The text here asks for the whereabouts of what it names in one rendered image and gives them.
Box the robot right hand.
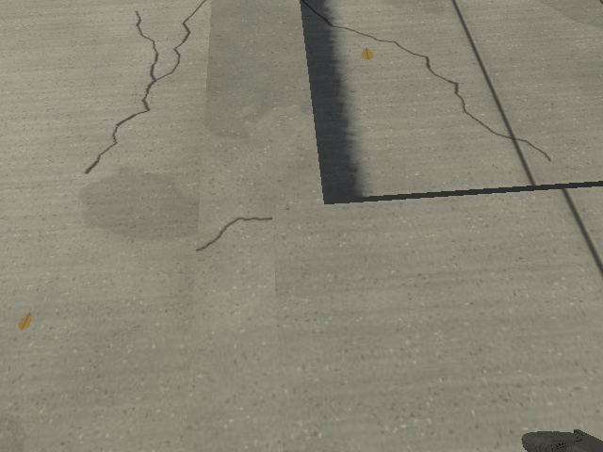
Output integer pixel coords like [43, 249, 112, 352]
[521, 429, 603, 452]

